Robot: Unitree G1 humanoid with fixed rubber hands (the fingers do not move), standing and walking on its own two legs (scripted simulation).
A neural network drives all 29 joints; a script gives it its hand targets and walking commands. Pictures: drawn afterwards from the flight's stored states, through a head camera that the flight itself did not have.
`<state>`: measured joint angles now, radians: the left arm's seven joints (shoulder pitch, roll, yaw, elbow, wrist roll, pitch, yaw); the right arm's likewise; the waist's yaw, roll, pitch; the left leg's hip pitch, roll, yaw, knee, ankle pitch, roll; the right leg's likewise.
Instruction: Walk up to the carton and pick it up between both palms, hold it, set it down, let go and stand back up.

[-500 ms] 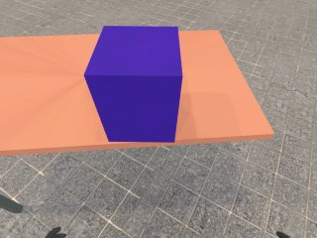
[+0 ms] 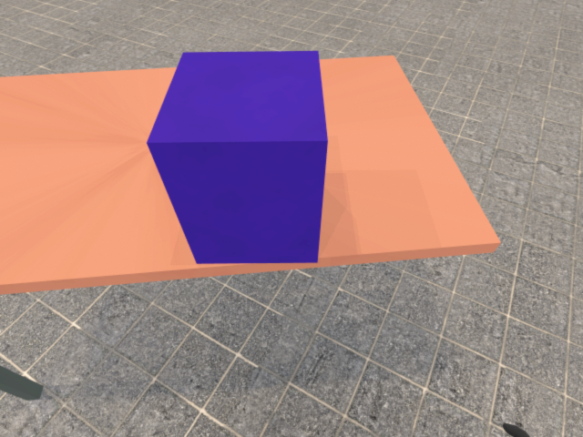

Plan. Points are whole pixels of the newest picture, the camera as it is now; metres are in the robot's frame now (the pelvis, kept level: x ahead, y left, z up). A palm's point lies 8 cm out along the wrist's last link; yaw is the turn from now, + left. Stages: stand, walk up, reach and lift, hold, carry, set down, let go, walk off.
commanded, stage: walk up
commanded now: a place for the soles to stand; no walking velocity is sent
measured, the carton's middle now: (254, 163) +0.49 +0.08 +0.10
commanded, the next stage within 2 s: none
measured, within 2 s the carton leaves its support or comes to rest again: neither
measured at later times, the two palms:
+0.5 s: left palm out of the picture +0.13 +0.37 -0.10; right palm out of the picture +0.11 -0.22 -0.12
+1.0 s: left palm out of the picture +0.13 +0.37 -0.11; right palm out of the picture +0.14 -0.24 -0.11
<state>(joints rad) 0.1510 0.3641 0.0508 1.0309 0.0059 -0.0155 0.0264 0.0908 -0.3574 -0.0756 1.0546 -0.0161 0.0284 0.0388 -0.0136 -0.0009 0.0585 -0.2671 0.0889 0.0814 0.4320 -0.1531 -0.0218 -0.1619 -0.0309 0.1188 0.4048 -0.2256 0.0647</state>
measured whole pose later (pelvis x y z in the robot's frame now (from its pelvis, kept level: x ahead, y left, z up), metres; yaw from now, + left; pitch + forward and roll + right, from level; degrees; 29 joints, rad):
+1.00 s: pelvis +0.05 +0.06 +0.01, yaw +1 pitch -1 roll +0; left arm 0.12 0.37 0.04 1.07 0.00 -0.02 0.03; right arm 0.11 -0.34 -0.05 1.09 0.01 0.00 0.01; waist 0.00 -0.02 0.05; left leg -0.12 -0.01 -0.01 0.35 -0.20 0.01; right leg -0.12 -0.05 -0.02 0.33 -0.19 0.04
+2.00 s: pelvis +0.03 +0.04 +0.00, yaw +5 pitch -1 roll -1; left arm 0.15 0.34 0.06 1.04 0.00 -0.01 0.00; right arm 0.13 -0.34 -0.04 1.07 0.01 -0.01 -0.01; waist 0.01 0.00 0.07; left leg -0.21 0.00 -0.08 0.40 -0.17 -0.02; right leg -0.17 -0.05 -0.09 0.36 -0.17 0.02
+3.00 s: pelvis +0.05 +0.05 +0.01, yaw +0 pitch -6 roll +0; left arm 0.28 0.27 0.08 0.06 -0.03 0.49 0.00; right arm 0.35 -0.23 -0.06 0.20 0.05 0.16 0.01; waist 0.02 -0.02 0.10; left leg -0.01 0.06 0.10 0.31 -0.19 -0.02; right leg -0.01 -0.02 0.03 0.27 -0.16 0.03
